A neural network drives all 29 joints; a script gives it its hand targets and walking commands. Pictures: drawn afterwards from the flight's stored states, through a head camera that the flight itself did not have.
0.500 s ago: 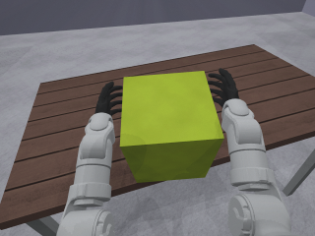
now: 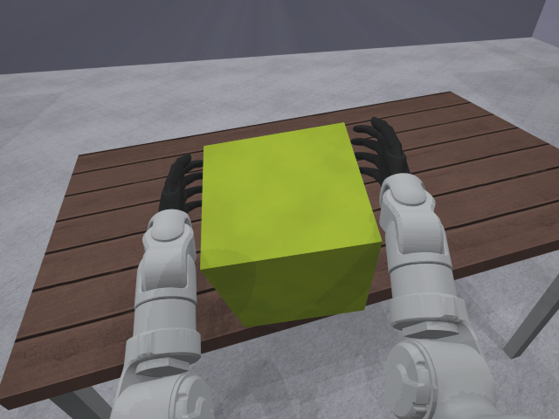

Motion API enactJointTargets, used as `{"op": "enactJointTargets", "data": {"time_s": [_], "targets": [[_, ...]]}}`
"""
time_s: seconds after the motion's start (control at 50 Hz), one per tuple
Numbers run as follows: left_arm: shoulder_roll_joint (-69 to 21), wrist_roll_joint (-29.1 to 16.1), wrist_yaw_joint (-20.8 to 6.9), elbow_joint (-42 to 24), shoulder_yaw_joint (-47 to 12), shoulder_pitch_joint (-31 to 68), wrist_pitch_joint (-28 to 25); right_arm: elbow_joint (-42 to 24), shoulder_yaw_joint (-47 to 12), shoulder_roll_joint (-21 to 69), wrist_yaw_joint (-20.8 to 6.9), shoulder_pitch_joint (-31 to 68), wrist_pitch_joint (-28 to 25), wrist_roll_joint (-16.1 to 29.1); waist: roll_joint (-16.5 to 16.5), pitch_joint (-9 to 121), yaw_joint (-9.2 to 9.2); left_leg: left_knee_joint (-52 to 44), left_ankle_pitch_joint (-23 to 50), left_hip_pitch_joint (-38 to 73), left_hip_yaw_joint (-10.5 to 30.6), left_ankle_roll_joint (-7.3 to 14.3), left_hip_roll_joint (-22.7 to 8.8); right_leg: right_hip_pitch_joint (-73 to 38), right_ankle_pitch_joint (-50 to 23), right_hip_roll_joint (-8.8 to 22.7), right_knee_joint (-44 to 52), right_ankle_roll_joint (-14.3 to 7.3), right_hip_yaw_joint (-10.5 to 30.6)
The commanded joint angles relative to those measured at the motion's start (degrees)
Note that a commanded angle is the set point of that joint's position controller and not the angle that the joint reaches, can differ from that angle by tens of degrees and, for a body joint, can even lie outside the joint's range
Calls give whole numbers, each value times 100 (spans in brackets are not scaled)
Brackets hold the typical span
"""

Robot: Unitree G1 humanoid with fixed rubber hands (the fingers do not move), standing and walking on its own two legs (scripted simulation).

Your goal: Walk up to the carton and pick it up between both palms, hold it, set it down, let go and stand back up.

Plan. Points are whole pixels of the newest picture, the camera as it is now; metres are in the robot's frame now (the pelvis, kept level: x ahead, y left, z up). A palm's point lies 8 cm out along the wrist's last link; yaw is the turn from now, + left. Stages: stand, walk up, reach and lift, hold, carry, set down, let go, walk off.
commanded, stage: set down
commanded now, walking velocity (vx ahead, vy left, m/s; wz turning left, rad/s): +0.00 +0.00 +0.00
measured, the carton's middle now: (290, 234) +0.40 +0.00 +0.10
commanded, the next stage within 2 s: none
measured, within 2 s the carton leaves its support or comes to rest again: rests again in 1.40 s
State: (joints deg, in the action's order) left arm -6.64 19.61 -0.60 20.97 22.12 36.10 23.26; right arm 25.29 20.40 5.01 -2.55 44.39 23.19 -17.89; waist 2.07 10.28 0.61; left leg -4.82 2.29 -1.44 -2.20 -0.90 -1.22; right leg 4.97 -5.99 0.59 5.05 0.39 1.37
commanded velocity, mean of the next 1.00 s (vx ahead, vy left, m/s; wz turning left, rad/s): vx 0.00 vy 0.00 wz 0.00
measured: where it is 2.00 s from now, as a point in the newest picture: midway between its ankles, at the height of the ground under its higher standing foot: outside the picture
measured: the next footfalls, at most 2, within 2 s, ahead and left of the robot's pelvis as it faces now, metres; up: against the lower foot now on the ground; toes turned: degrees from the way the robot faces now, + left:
none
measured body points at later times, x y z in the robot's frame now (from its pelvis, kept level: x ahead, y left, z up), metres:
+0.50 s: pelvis +0.01 -0.02 +0.00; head -0.01 -0.04 +0.45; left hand +0.41 +0.13 +0.17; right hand +0.43 -0.18 +0.17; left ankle -0.01 +0.13 -0.75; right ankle +0.03 -0.12 -0.76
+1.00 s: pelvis +0.03 +0.00 +0.00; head +0.01 -0.02 +0.45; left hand +0.42 +0.13 +0.16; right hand +0.43 -0.18 +0.17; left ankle -0.01 +0.13 -0.76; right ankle +0.03 -0.12 -0.76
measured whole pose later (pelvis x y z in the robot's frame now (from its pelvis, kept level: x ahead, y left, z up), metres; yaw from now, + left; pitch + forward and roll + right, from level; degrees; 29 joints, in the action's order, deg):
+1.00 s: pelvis +0.03 +0.00 +0.00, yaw -1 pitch +9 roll +0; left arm -12.2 23.2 -0.6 22.2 24.0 33.0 12.8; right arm 27.8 23.7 3.3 -7.3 37.0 10.4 -19.1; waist 2.6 13.4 0.4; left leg -5.1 0.4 -3.9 -2.9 -1.3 -2.0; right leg 7.8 -4.3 -0.2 5.1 0.2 2.0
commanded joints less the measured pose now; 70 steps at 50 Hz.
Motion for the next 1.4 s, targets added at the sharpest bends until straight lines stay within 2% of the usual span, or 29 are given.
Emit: {"op": "enactJointTargets", "data": {"time_s": [0.0, 0.02, 0.04, 0.1, 0.12, 0.16, 0.22, 0.28, 0.3, 0.34, 0.36, 0.4, 0.42, 0.5, 0.54, 0.62, 0.66, 0.76, 0.82, 0.92, 0.94, 0.98, 1.04, 1.08, 1.14, 1.18, 1.22, 1.32, 1.38], "targets": [[-1979, -369, -771, -275, -1800, 3007, -357, 314, -1803, 2593, -897, 1753, -318, 258, -97, 923, 254, 56, -384, -397, -113, 220, 252, -895, 501, -299, -142, -103, -268], [-1943, -370, -732, -348, -1744, 2986, -387, 322, -1781, 2558, -909, 1761, -342, 277, -204, 888, 202, 55, -410, -358, -114, 191, 299, -822, 503, -295, -152, -109, -274], [-1912, -352, -713, -299, -1755, 2991, -397, 321, -1769, 2531, -908, 1732, -361, 261, -265, 940, 279, 77, -302, -331, -139, 219, 265, -758, 461, -283, -160, -76, -312], [-1839, -319, -617, -307, -1720, 2916, -492, 496, -1643, 2335, -923, 1685, -447, 307, -74, 925, 218, 153, -283, -386, -147, 170, 253, -596, 625, -278, -119, -170, -297], [-1934, -313, -594, -135, -1647, 2739, -481, 402, -1650, 2337, -916, 1718, -489, 343, -105, 921, 334, 169, -311, -399, -133, 135, 259, -618, 641, -282, -138, -159, -302], [-1952, -171, -571, -2, -1497, 2713, -528, 616, -1587, 2372, -917, 1685, -566, 268, -85, 942, 379, 112, -312, -535, -153, 196, 265, -676, 583, -223, -140, -140, -260], [-2004, -138, -561, -29, -1523, 2695, -658, 878, -1595, 2467, -952, 1563, -694, 217, -264, 977, 345, 86, -302, -582, -88, 217, 272, -831, 365, -220, -196, -188, -191], [-2097, -98, -577, 330, -1367, 2611, -728, 871, -1520, 2541, -1015, 1642, -834, 133, -450, 1153, 316, 98, -369, -565, -125, 231, 322, -768, 272, -250, -198, -70, -269], [-2209, -4, -591, 512, -1301, 2512, -753, 915, -1501, 2684, -1027, 1744, -875, 124, -488, 1021, 461, 59, -358, -759, -118, 279, 329, -808, 222, -215, -250, -59, -198], [-2185, 90, -611, 687, -1214, 2407, -830, 918, -1505, 2738, -1025, 1722, -992, 51, -689, 1148, 419, 36, -366, -826, -76, 315, 334, -832, 33, -191, -337, -31, -170], [-2220, 146, -637, 701, -1157, 2409, -887, 929, -1490, 2757, -1032, 1677, -1033, 7, -611, 1085, 499, 26, -437, -903, -85, 347, 366, -876, 40, -170, -325, -28, -153], [-2379, 202, -706, 815, -1196, 2343, -951, 1066, -1464, 2892, -1047, 1590, -1101, -40, -490, 947, 421, -22, -239, -1019, -110, 327, 402, -847, -329, -174, -321, -23, -133], [-2439, 249, -733, 926, -1186, 2209, -969, 1035, -1535, 2919, -1047, 1518, -1124, -80, -382, 963, 469, -63, -162, -995, -148, 337, 408, -856, -540, -150, -339, 35, -164], [-2531, 291, -813, 987, -1206, 2228, -1041, 1450, -1480, 3115, -1051, 1240, -1169, -168, -479, 1011, 326, -220, -144, -943, -102, 331, 388, -1030, -534, -156, -268, 47, -164], [-2580, 122, -846, 912, -1232, 2203, -1118, 1285, -1553, 3089, -1058, 1192, -1199, -206, -683, 1115, 237, -211, 48, -913, -56, 360, 395, -1109, -829, -185, -301, 50, -176], [-2742, 82, -887, 958, -1406, 2036, -1136, 1069, -1762, 3271, -1039, 1044, -1254, -241, -751, 1467, 307, -327, 402, -907, -33, 361, 391, -1376, -1348, -172, -362, 141, -182], [-2732, 131, -888, 759, -1493, 2038, -1176, 1244, -1838, 3363, -1066, 943, -1248, -177, -546, 1368, 289, -338, 542, -975, -62, 294, 400, -1426, -1623, -160, -390, 127, -164], [-2820, 63, -918, 561, -1613, 1895, -1092, 1216, -1922, 3410, -1151, 587, -1174, -226, -586, 1115, 265, -355, 546, -883, -5, 285, 400, -1249, -1499, -210, -348, 178, -211], [-2766, 93, -860, 485, -1706, 1714, -1013, 1217, -1945, 3326, -1186, 441, -1137, -116, -425, 971, 284, -276, 622, -899, -19, 206, 391, -1286, -1473, -224, -326, 86, -160], [-2716, 280, -723, 515, -1525, 1290, -981, 1240, -1837, 2953, -1219, 277, -1165, -235, -360, 851, 402, -227, 746, -769, -24, 117, 404, -1337, -1486, -257, -311, 62, -149], [-2697, 310, -701, 482, -1554, 1288, -979, 1331, -1835, 2939, -1244, 244, -1177, -220, -493, 871, 421, -243, 859, -633, 6, 152, 376, -1273, -1473, -277, -341, 68, -157], [-2770, 234, -634, 342, -1572, 1368, -1038, 1270, -1732, 2933, -1244, 223, -1215, -235, -395, 789, 281, -159, 1034, -570, 15, 132, 376, -1106, -1577, -272, -327, 47, -132], [-2693, 253, -599, 449, -1474, 1260, -1061, 1402, -1617, 2719, -1237, 153, -1267, -280, -413, 754, 345, -131, 952, -552, -4, 86, 366, -1033, -1341, -295, -211, -7, -131], [-2618, 401, -569, 665, -1429, 1142, -1048, 1459, -1469, 2624, -1233, 111, -1280, -283, -185, 598, 326, -105, 807, -560, 24, 77, 362, -895, -1094, -294, -180, -66, -95], [-2488, 406, -534, 728, -1330, 1237, -1110, 1604, -1276, 2522, -1208, 244, -1347, -382, -284, 549, 234, -70, 595, -658, -22, 40, 375, -672, -841, -310, -152, -53, -133], [-2554, 491, -537, 906, -1121, 1295, -1144, 1762, -1156, 2478, -1216, 273, -1388, -473, -189, 626, 251, -111, 469, -763, -69, 43, 365, -780, -738, -301, -105, -65, -170], [-2434, 454, -508, 1054, -981, 1277, -1210, 1951, -1037, 2366, -1186, 326, -1424, -471, -307, 492, 262, -93, 348, -822, -30, 46, 342, -671, -514, -303, -133, -55, -167], [-2378, 551, -558, 1320, -842, 1435, -1296, 2079, -1025, 2461, -1213, 558, -1540, -521, -413, 845, 334, -157, 456, -951, -53, 12, 368, -708, -674, -326, -110, 25, -192], [-2624, 419, -616, 1504, -830, 1679, -1393, 1927, -1061, 2545, -1200, 948, -1629, -580, -567, 1136, 162, -164, 519, -1005, -101, 67, 399, -854, -1016, -330, -232, 78, -253]]}}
